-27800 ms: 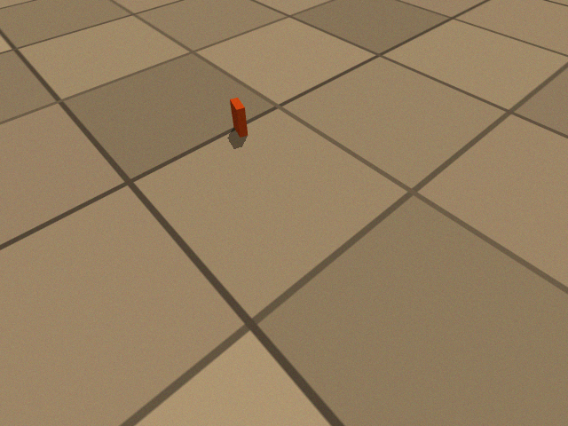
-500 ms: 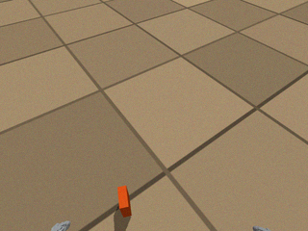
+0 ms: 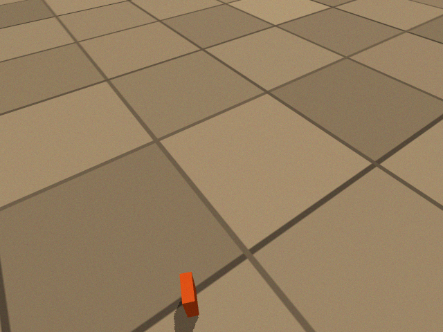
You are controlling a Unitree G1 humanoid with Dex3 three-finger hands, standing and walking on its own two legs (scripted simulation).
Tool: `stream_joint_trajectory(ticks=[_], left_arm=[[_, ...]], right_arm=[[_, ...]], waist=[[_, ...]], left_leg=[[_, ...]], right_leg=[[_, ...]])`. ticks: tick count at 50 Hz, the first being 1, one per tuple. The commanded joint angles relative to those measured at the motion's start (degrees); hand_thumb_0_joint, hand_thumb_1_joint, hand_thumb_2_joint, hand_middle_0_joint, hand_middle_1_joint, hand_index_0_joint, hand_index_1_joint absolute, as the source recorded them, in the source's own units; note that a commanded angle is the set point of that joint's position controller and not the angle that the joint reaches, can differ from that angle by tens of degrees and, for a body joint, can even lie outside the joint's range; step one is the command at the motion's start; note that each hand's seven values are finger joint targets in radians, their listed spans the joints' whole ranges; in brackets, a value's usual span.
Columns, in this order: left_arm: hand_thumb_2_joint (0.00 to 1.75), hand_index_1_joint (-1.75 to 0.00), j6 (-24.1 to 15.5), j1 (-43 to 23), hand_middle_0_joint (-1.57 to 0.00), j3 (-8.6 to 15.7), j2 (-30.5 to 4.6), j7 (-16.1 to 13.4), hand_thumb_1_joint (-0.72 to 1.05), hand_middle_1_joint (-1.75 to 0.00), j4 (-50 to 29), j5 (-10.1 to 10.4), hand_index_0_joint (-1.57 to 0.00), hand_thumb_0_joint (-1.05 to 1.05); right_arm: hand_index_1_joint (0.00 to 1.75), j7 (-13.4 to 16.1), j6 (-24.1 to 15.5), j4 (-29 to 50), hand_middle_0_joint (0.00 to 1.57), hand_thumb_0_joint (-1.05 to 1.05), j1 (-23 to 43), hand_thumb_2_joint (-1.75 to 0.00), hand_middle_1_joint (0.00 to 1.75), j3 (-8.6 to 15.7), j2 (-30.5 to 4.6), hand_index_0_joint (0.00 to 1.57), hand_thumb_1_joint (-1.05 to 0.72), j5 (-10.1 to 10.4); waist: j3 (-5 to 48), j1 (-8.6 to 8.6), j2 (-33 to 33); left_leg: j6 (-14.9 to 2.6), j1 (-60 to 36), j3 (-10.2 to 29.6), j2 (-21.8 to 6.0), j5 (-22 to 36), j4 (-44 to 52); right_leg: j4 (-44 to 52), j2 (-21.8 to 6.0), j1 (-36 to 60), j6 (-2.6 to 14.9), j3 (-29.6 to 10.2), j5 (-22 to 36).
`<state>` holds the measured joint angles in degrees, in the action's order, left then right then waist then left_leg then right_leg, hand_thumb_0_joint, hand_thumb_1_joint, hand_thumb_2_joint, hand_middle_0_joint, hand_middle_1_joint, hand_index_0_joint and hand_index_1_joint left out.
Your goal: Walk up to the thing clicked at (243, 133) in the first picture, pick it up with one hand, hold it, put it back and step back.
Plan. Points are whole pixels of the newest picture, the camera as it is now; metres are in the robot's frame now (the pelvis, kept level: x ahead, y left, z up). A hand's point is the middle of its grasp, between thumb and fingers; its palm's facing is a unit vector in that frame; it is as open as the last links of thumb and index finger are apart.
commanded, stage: stand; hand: left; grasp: from the side
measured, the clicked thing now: (189, 295) +0.41 +0.17 -0.69
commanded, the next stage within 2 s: step back in 1.46 s
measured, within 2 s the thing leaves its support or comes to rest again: neither
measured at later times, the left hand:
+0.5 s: hand out of the picture +0.07 +0.23 -0.16, palm faces -0.02 -0.94 -0.34, open 7.4 cm
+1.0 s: hand out of the picture +0.10 +0.22 -0.15, palm faces -0.02 -0.94 -0.35, open 7.4 cm
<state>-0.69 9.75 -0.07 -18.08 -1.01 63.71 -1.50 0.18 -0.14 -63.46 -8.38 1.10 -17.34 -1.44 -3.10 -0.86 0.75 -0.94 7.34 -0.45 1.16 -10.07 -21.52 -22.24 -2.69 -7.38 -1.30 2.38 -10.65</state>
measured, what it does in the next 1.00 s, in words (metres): stands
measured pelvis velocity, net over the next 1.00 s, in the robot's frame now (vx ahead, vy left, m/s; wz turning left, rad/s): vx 0.02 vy -0.02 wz -0.02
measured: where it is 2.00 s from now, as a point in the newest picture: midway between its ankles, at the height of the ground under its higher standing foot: outside the picture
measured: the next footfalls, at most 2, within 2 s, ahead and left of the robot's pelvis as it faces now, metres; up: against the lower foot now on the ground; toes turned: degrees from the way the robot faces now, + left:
left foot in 1.78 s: -0.02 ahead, +0.13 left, +0.00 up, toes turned -2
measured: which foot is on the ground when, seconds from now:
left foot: down 0.00-1.00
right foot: down 0.00-1.00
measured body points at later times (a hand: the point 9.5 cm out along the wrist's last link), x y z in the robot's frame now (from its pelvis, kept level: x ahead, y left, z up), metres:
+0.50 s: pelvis +0.01 -0.01 +0.00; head +0.01 -0.02 +0.45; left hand +0.07 +0.28 -0.13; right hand +0.07 -0.31 -0.14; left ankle +0.02 +0.11 -0.74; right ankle +0.02 -0.13 -0.74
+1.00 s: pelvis +0.02 -0.02 +0.00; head +0.02 -0.03 +0.45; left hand +0.11 +0.27 -0.13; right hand +0.09 -0.32 -0.14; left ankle +0.02 +0.11 -0.74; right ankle +0.02 -0.13 -0.74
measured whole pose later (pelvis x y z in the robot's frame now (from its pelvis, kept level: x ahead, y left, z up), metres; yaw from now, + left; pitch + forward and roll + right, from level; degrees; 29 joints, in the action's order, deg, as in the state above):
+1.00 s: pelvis +0.02 -0.02 +0.00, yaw -1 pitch -3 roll +0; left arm -1.1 5.4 0.2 -18.4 -0.6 66.3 -0.7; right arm 0.2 -0.4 -65.9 -6.1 0.4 -19.2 -0.7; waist -2.8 0.1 1.0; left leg 1.1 4.4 -0.5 -1.3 -9.7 -17.0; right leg -17.5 -0.1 -4.7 0.5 2.3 -9.9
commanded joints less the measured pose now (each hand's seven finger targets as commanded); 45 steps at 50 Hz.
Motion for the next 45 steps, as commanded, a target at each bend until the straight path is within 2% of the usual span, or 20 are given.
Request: stream_joint_trajectory(ticks=[1, 4, 5, 8, 10, 13, 14, 19, 23, 25, 27, 31, 32, 33, 37, 38, 40, 41, 45], left_arm=[[0.90, -0.30, -1.2, -3.1, -0.20, 2.3, -11.3, -0.6, 0.90, -0.30, -2.2, 0.0, -0.20, 0.00], [0.90, -0.30, -1.1, -2.9, -0.20, 2.3, -11.6, -0.5, 0.90, -0.30, -1.6, 0.0, -0.20, 0.00], [0.90, -0.30, -1.1, -2.6, -0.20, 2.2, -11.4, -0.4, 0.90, -0.30, -1.3, 0.1, -0.20, 0.00], [0.90, -0.30, -1.2, -2.5, -0.20, 2.2, -11.6, -0.4, 0.90, -0.30, -0.8, 0.1, -0.20, 0.00], [0.90, -0.30, -1.2, -3.0, -0.20, 2.1, -11.6, -0.5, 0.90, -0.30, -0.5, 0.2, -0.20, 0.00], [0.90, -0.30, -1.2, -3.3, -0.20, 2.2, -12.4, -0.5, 0.90, -0.30, -0.2, 0.2, -0.20, 0.00], [0.90, -0.30, -1.3, -3.3, -0.20, 2.1, -12.0, -0.4, 0.90, -0.30, -0.4, 0.2, -0.20, 0.00], [0.90, -0.30, -1.4, -3.8, -0.20, 2.1, -11.9, -0.5, 0.90, -0.30, 0.0, 0.5, -0.20, 0.00], [0.90, -0.30, -1.1, -4.0, -0.20, 2.2, -12.0, -0.2, 0.90, -0.30, 0.4, 0.6, -0.20, 0.00], [0.90, -0.30, -1.1, -4.2, -0.20, 2.3, -12.3, -0.2, 0.90, -0.30, 0.2, 0.6, -0.20, 0.00], [0.90, -0.30, -1.3, -4.5, -0.20, 2.2, -11.9, -0.2, 0.90, -0.30, 0.0, 0.6, -0.20, 0.00], [0.90, -0.30, -1.3, -5.2, -0.20, 2.4, -12.0, -0.3, 0.90, -0.30, -0.2, 0.6, -0.20, 0.00], [0.90, -0.30, -1.3, -5.5, -0.20, 2.3, -12.1, -0.2, 0.90, -0.30, -0.1, 0.7, -0.20, 0.00], [0.90, -0.30, -1.3, -5.6, -0.20, 2.4, -12.0, -0.2, 0.90, -0.30, -0.3, 0.7, -0.20, 0.00], [0.90, -0.30, -1.2, -5.8, -0.20, 2.5, -12.0, -0.3, 0.90, -0.30, -0.2, 0.7, -0.20, 0.00], [0.90, -0.30, -1.3, -5.9, -0.20, 2.4, -12.0, -0.2, 0.90, -0.30, -0.2, 0.7, -0.20, 0.00], [0.90, -0.30, -1.3, -6.1, -0.20, 2.5, -12.2, -0.2, 0.90, -0.30, -0.3, 0.8, -0.20, 0.00], [0.90, -0.30, -1.4, -5.8, -0.20, 2.4, -11.9, -0.3, 0.90, -0.30, -0.3, 0.8, -0.20, 0.00], [0.90, -0.30, -1.4, -6.1, -0.20, 2.6, -12.3, -0.3, 0.90, -0.30, -0.4, 0.7, -0.20, 0.00]], right_arm=[[0.30, 0.7, -1.0, 2.4, 0.20, 0.00, 2.6, -0.90, 0.30, 2.2, -11.4, 0.20, -0.90, -0.1], [0.30, 0.6, -0.8, 1.9, 0.20, 0.00, 2.7, -0.90, 0.30, 2.2, -11.8, 0.20, -0.90, 0.0], [0.30, 0.7, -0.9, 1.8, 0.20, 0.00, 3.0, -0.90, 0.30, 2.2, -12.1, 0.20, -0.90, 0.0], [0.30, 0.7, -1.1, 1.5, 0.20, 0.00, 3.1, -0.90, 0.30, 1.9, -11.9, 0.20, -0.90, 0.1], [0.30, 0.5, -0.9, 1.2, 0.20, 0.00, 2.7, -0.90, 0.30, 1.7, -11.6, 0.20, -0.90, 0.2], [0.30, 0.5, -0.8, 1.0, 0.20, 0.00, 2.8, -0.90, 0.30, 1.7, -11.8, 0.20, -0.90, 0.2], [0.30, 0.5, -1.0, 1.1, 0.20, 0.00, 2.6, -0.90, 0.30, 1.7, -11.9, 0.20, -0.90, 0.3], [0.30, 0.7, -1.1, 0.6, 0.20, 0.00, 2.9, -0.90, 0.30, 1.3, -12.1, 0.20, -0.90, 0.3], [0.30, 0.8, -1.1, 0.2, 0.20, 0.00, 2.9, -0.90, 0.30, 1.1, -12.3, 0.20, -0.90, 0.5], [0.30, 0.7, -1.1, 0.2, 0.20, 0.00, 2.8, -0.90, 0.30, 1.2, -12.6, 0.20, -0.90, 0.4], [0.30, 0.8, -1.4, 0.3, 0.20, 0.00, 3.4, -0.90, 0.30, 1.2, -12.7, 0.20, -0.90, 0.5], [0.30, 0.9, -1.4, 0.1, 0.20, 0.00, 3.3, -0.90, 0.30, 1.2, -13.1, 0.20, -0.90, 0.5], [0.30, 0.9, -1.4, 0.0, 0.20, 0.00, 3.2, -0.90, 0.30, 1.0, -12.7, 0.20, -0.90, 0.5], [0.30, 0.9, -1.4, 0.2, 0.20, 0.00, 3.6, -0.90, 0.30, 1.1, -13.0, 0.20, -0.90, 0.4], [0.30, 1.0, -1.4, 0.1, 0.20, 0.00, 3.5, -0.90, 0.30, 1.2, -13.0, 0.20, -0.90, 0.4], [0.30, 0.9, -1.4, 0.3, 0.20, 0.00, 3.7, -0.90, 0.30, 1.2, -13.0, 0.20, -0.90, 0.5], [0.30, 0.9, -1.4, 0.1, 0.20, 0.00, 3.8, -0.90, 0.30, 1.1, -12.8, 0.20, -0.90, 0.5], [0.30, 0.9, -1.4, 0.4, 0.20, 0.00, 3.9, -0.90, 0.30, 1.3, -13.3, 0.20, -0.90, 0.5], [0.30, 0.9, -1.3, 0.3, 0.20, 0.00, 4.3, -0.90, 0.30, 1.3, -13.3, 0.20, -0.90, 0.5]], waist=[[0.6, 0.60, -1.5], [-0.2, 0.50, -0.8], [-0.1, 0.42, 0.0], [1.8, 0.34, 0.1], [0.3, 0.47, -1.0], [0.1, 0.66, -2.1], [1.9, 0.73, -1.5], [2.9, 0.68, -0.5], [1.0, 0.60, -0.9], [1.8, 0.51, -0.7], [3.3, 0.47, -0.7], [4.1, 0.56, -0.5], [3.3, 0.64, -1.1], [4.4, 0.59, -0.6], [4.1, 0.70, -1.2], [4.6, 0.70, -1.2], [4.0, 0.71, -1.6], [4.8, 0.70, -1.1], [4.2, 0.84, -1.1]], left_leg=[[-0.49, 2.6, 7.3, -6.4, -2.9, 6.8], [-0.44, 3.3, 7.5, -6.4, -5.6, 7.2], [-0.56, 2.4, 7.7, -6.8, -5.6, 7.2], [-0.54, 1.3, 7.4, -7.0, -3.0, 6.8], [-0.43, 2.9, 7.1, -6.6, -3.8, 7.0], [-0.47, 1.4, 6.7, -6.6, -1.7, 6.2], [-0.61, -0.1, 6.5, -6.9, 0.5, 5.8], [-0.61, 0.2, 6.3, -7.5, 3.2, 5.9], [-0.15, 0.9, 6.3, -7.3, 1.5, 6.9], [-0.06, 0.7, 6.3, -7.5, 2.6, 7.1], [-0.09, -1.0, 6.1, -7.9, 6.1, 6.4], [-0.03, -1.5, 5.8, -8.2, 8.1, 6.3], [0.08, -0.8, 5.7, -8.0, 6.8, 6.8], [-0.11, -1.8, 5.5, -8.2, 8.4, 6.2], [0.11, -2.4, 5.5, -8.4, 8.6, 6.6], [0.14, -2.6, 5.3, -8.4, 10.3, 6.4], [0.34, -2.1, 5.2, -8.4, 9.7, 6.8], [0.19, -2.7, 5.1, -8.5, 11.1, 6.1], [0.32, -2.9, 5.1, -8.6, 8.7, 6.6]], right_leg=[[5.9, -4.4, -1.2, 1.77, -5.8, -4.2], [6.4, -4.3, -2.1, 1.77, -6.0, -6.8], [6.4, -4.4, -2.6, 1.87, -6.0, -5.4], [6.2, -4.7, -1.1, 2.05, -6.1, -2.6], [6.7, -4.6, -1.4, 1.84, -6.3, -5.0], [7.8, -5.0, -2.7, 1.96, -7.2, -6.2], [7.7, -5.3, -1.8, 2.22, -7.3, -3.9], [6.9, -5.1, 1.0, 2.05, -6.6, 2.1], [7.0, -4.7, -0.1, 2.05, -6.5, 0.0], [7.0, -4.8, 0.6, 2.04, -6.4, 0.5], [6.7, -5.1, 1.4, 2.08, -6.5, 4.5], [6.4, -5.2, 2.7, 1.96, -6.4, 8.2], [6.7, -5.0, 2.3, 1.80, -6.4, 7.1], [6.4, -5.3, 3.1, 1.93, -6.5, 9.1], [6.7, -5.1, 2.7, 1.85, -6.2, 8.9], [6.5, -5.2, 3.3, 1.92, -6.1, 11.0], [6.6, -5.0, 3.2, 1.83, -6.0, 10.3], [6.5, -5.3, 3.7, 1.72, -6.0, 12.5], [7.2, -5.1, 2.9, 1.73, -6.2, 10.2]])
